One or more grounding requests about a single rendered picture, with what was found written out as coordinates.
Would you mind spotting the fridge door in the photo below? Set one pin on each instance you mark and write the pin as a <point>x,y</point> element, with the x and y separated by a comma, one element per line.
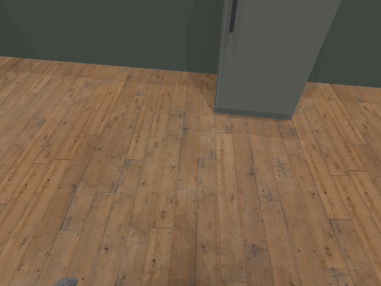
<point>267,59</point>

